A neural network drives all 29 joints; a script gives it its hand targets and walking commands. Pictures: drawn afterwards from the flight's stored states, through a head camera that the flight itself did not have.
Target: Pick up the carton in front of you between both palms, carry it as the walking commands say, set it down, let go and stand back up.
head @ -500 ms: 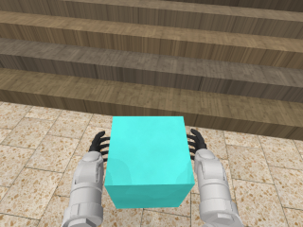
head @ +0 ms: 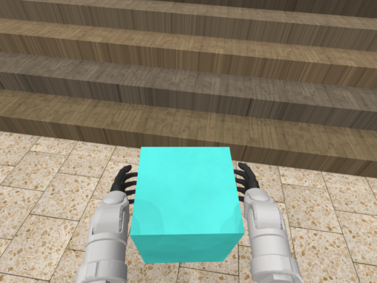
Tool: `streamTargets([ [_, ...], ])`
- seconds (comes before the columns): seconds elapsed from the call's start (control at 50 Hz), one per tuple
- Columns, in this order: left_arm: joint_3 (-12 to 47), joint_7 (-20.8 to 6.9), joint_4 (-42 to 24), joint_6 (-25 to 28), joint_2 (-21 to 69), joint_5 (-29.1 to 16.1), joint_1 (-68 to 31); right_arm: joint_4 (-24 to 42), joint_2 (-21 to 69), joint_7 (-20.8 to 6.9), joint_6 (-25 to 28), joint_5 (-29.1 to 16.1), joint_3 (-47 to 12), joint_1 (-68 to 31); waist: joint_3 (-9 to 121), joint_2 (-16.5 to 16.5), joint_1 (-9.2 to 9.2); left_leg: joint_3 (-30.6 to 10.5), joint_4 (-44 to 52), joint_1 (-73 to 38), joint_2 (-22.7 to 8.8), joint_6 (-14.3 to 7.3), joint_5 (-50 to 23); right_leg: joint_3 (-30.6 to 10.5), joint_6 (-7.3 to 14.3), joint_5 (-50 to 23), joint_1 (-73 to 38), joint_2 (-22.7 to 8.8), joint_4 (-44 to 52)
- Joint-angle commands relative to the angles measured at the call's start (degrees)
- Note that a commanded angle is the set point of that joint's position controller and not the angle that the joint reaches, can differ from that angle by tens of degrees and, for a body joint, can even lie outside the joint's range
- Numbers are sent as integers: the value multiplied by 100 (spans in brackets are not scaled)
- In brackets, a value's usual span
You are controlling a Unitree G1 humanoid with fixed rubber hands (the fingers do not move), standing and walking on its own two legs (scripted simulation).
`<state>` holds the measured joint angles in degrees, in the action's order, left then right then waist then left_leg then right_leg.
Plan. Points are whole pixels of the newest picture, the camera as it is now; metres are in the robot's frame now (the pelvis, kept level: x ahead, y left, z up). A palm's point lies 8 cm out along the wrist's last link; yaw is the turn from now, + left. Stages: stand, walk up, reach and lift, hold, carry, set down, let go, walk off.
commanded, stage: reach and lift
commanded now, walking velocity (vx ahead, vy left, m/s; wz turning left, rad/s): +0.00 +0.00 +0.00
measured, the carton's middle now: (185, 208) +0.30 +0.00 -0.05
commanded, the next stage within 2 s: hold in 0.24 s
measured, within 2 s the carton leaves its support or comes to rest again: neither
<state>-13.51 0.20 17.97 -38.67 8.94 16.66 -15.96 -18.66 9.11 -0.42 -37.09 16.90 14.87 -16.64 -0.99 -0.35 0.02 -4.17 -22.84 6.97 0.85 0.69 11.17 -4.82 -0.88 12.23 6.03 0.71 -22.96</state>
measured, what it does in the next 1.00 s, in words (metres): stands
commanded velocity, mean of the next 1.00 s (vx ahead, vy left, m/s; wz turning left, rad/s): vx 0.09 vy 0.00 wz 0.00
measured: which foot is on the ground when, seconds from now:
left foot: down 0.00-1.00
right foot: down 0.00-1.00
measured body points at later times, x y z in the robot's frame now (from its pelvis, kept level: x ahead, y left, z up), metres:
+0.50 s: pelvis +0.00 +0.00 +0.00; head -0.05 +0.00 +0.45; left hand +0.29 +0.15 +0.04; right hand +0.29 -0.15 +0.04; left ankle +0.02 +0.13 -0.74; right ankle +0.01 -0.13 -0.74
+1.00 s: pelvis +0.00 -0.01 -0.01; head -0.04 -0.01 +0.44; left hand +0.31 +0.14 +0.05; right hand +0.31 -0.16 +0.05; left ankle +0.02 +0.13 -0.74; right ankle +0.01 -0.13 -0.74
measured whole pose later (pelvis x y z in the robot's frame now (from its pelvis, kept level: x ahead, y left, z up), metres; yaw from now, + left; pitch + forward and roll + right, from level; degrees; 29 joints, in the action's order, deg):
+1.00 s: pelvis +0.00 -0.01 -0.01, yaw -2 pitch -1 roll +0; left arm -11.6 0.9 9.1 -46.9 8.0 13.1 -14.7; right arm -9.8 8.9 0.8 -45.9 14.8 11.3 -15.8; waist 5.8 1.1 -1.4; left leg -2.1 -27.8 13.1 -0.5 0.5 14.2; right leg -0.8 -0.5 21.3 14.4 -0.2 -31.5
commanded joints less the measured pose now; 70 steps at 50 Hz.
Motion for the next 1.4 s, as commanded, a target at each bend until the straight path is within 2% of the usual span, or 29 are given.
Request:
streamTargets([
  [0.0, 3116, -1381, -396, 262, 5479, -1462, -2866, 150, 5468, -1412, 109, -1407, -3122, -2592, 1667, 49, -6, 27, 236, -741, 482, -9, -1310, 110, 36, -1287, -248, 531, 301],
  [0.22, 3167, -1417, -587, 129, 5344, -1504, -2915, 332, 5501, -1369, -46, -1465, -3200, -2585, 1549, -8, -17, 63, 311, -727, 506, -31, -1122, 79, -2, -1255, -368, 494, 382],
  [0.32, 3589, -1376, -1192, -77, 5342, -1772, -2641, 934, 5497, -1314, -268, -1703, -3590, -2283, 1844, -8, 22, 17, 378, -968, 510, -11, -1648, 25, -26, -1859, -680, 485, 446],
  [0.4, 3331, -1324, -1118, -309, 5058, -1600, -2405, 850, 5195, -1285, -492, -1547, -3328, -2062, 1161, -3, 13, 44, 541, -795, 495, -26, -1025, 53, -7, -1176, -505, 473, 608],
  [0.48, 3221, -1377, -976, -322, 5102, -1566, -2700, 743, 5211, -1359, -496, -1542, -3248, -2411, 923, 3, -5, 79, 544, -655, 467, -62, -413, 102, 45, -530, -272, 459, 614],
  [0.62, 3325, -1408, -924, -261, 5324, -1666, -3207, 657, 5358, -1420, -419, -1614, -3331, -2904, 1247, 28, 7, 80, 432, -697, 440, -54, -258, 116, 68, -342, -201, 449, 501],
  [0.82, 3197, -1416, -654, -280, 5394, -1577, -3236, 411, 5322, -1457, -407, -1501, -3171, -2985, 1224, 58, 7, 80, 461, -731, 414, -22, -268, 145, 86, -289, -156, 461, 516],
  [0.84, 3219, -1401, -681, -307, 5347, -1620, -3389, 508, 5266, -1430, -446, -1577, -3231, -3161, 1441, 385, -23, 19, 155, -55, -634, -81, 377, 108, 96, 311, 435, -510, 4],
  [0.88, 3377, -1351, -933, -344, 5348, -1791, -3462, 666, 5272, -1368, -492, -1669, -3333, -3057, 1461, 426, 9, -383, 557, 429, -713, -203, 2702, 124, 96, 2118, 888, -262, -144],
  [0.9, 3487, -1328, -1074, -377, 5359, -1873, -3551, 857, 5266, -1324, -527, -1735, -3458, -3133, 1411, 539, 22, -550, 693, 477, -828, -276, 3279, 272, 72, 2384, 1185, -157, -395],
  [0.94, 3758, -1288, -1322, -493, 5349, -2098, -3593, 1136, 5187, -1215, -649, -1863, -3682, -3081, 1578, 870, 14, -1067, 879, 425, -1260, -512, 2938, 791, 13, 1274, 1342, 21, -1230],
  [0.96, 3934, -1277, -1453, -579, 5320, -2255, -3588, 1286, 5133, -1151, -746, -1929, -3788, -2942, 1696, 904, 7, -1089, 844, 560, -1337, -611, 2617, 905, 14, 1060, 1182, 8, -1061],
  [0.98, 4122, -1262, -1581, -686, 5314, -2425, -3587, 1489, 5067, -1087, -868, -2011, -3915, -2889, 1825, 799, -9, -824, 643, 845, -1210, -608, 2445, 940, 55, 1008, 750, -14, -582],
  [1.0, 4262, -1229, -1711, -815, 5301, -2570, -3559, 1741, 4979, -1032, -1027, -2127, -4074, -2958, 1975, 580, -28, -396, 333, 1071, -957, -496, 2457, 808, 124, 1098, 358, -74, -137],
  [1.02, 4316, -1186, -1870, -965, 5214, -2649, -3533, 1994, 4950, -998, -1208, -2255, -4247, -3080, 1907, -103, -53, 173, -511, 1495, -600, -280, 2321, -80, 302, 1811, 140, -627, 488],
  [1.04, 4294, -1143, -1953, -1140, 5046, -2696, -3443, 2177, 4942, -989, -1395, -2391, -4380, -3189, 1764, -1235, -115, 793, -1776, 2365, -170, -32, 1892, -1505, 659, 2739, -310, -1504, 1174],
  [1.06, 4333, -1074, -2008, -1325, 4954, -2729, -3291, 2295, 4900, -980, -1591, -2544, -4534, -3248, 1383, -1457, -139, 898, -2140, 3124, -188, -3, 1763, -2290, 972, 2607, -529, -2009, 1429],
  [1.08, 4330, -997, -2226, -1493, 4808, -2725, -3274, 2387, 4943, -988, -1775, -2754, -4669, -3363, 1291, -1199, -186, 770, -2112, 3252, -373, -60, 1719, -2305, 1168, 2025, -527, -2092, 1415],
  [1.12, 4400, -881, -2658, -1834, 4676, -2813, -3251, 2437, 5005, -987, -2066, -3120, -4862, -3284, 1596, -788, -171, 933, -1587, 2882, -347, -58, 1477, -1345, 1070, 964, -620, -1833, 1136],
  [1.16, 4542, -820, -3101, -2119, 4687, -2988, -3114, 2674, 5029, -949, -2313, -3361, -4953, -3017, 1888, -916, -178, 1286, -944, 2252, -76, -14, 1036, -583, 902, 309, -588, -1465, 893],
  [1.2, 4661, -802, -3378, -2376, 4745, -3139, -2844, 2938, 5072, -906, -2551, -3459, -4946, -2723, 2082, -829, -127, 1637, 33, 1188, 63, 5, 371, 41, 747, 151, -227, -1189, 428],
  [1.22, 4695, -805, -3487, -2494, 4787, -3194, -2663, 3038, 5071, -887, -2670, -3460, -4903, -2569, 2219, -624, -107, 1601, 300, 202, -27, -9, 84, 312, 651, 306, 371, -1048, 33],
  [1.24, 4691, -818, -3558, -2604, 4794, -3227, -2546, 3090, 5065, -872, -2784, -3433, -4842, -2350, 2428, -309, -25, 1153, 406, -1040, -433, -131, 132, 577, 498, 490, 1297, -905, -647],
  [1.26, 4731, -851, -3671, -2738, 4864, -3303, -2512, 3140, 4917, -844, -2877, -3311, -4748, -2071, 2575, 836, 88, -533, 857, -2045, -1594, -556, 1289, 1110, 245, 982, 2554, -562, -2062],
  [1.28, 4801, -904, -3798, -2869, 4864, -3412, -2660, 3102, 4835, -805, -2928, -3139, -4688, -1903, 2225, 1735, 141, -2089, 996, -2410, -2578, -1232, 1258, 1245, 140, 1695, 3961, -212, -2696],
  [1.3, 4886, -969, -3853, -2943, 4949, -3487, -2788, 3328, 4866, -769, -2991, -3093, -4706, -1965, 1968, 1370, 169, -2274, 911, -2247, -2790, -1550, 776, 857, 244, 1988, 4345, -493, -3043],
  [1.32, 4852, -1025, -3863, -2978, 5036, -3552, -2744, 3584, 4917, -743, -3050, -3083, -4745, -2023, 1865, 912, 185, -2026, 926, -2043, -2727, -1528, 357, 792, 239, 2039, 4465, -583, -3315],
  [1.34, 4811, -1049, -3874, -2999, 5075, -3576, -2670, 3791, 5072, -736, -3098, -3128, -4803, -2101, 1900, 516, 179, -1620, 1046, -1921, -2598, -1359, 423, 762, 215, 1799, 4426, -671, -3263],
  [1.38, 4860, -1038, -4130, -3032, 5058, -3623, -2665, 4174, 5215, -760, -3148, -3308, -4923, -2308, 1899, 506, 155, -687, 1225, -1607, -2227, -1023, 276, 926, 141, 1116, 4015, -715, -2576],
])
